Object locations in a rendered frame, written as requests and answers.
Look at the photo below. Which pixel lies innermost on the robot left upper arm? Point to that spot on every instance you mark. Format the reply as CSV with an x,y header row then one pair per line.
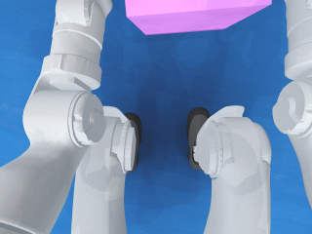
x,y
60,125

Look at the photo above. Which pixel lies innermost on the right robot foot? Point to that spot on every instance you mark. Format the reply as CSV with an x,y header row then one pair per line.
x,y
195,120

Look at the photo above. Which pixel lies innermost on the carton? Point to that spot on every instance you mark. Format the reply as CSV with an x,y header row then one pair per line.
x,y
154,17

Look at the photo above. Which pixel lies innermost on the robot foot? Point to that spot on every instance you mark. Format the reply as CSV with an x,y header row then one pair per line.
x,y
195,120
135,123

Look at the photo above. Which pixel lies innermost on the robot right upper arm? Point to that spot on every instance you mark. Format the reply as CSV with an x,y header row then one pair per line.
x,y
292,115

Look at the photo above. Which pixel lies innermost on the right robot forearm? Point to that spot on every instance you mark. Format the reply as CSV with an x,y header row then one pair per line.
x,y
298,60

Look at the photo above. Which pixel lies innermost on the left robot forearm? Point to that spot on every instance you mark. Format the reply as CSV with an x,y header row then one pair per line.
x,y
73,62

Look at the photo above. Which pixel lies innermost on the left robot foot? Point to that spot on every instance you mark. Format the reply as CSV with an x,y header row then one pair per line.
x,y
135,123

